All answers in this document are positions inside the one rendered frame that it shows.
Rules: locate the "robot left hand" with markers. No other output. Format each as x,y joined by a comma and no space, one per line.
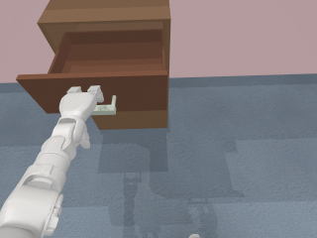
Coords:
81,104

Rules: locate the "cabinet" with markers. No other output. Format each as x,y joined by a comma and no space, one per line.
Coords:
112,15

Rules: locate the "left robot forearm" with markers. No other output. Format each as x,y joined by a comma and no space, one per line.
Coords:
57,152

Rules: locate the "robot left upper arm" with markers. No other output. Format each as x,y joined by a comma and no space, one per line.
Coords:
33,213

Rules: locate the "handle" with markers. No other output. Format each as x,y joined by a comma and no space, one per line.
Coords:
108,109

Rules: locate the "drawer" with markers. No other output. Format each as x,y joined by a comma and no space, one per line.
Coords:
127,63

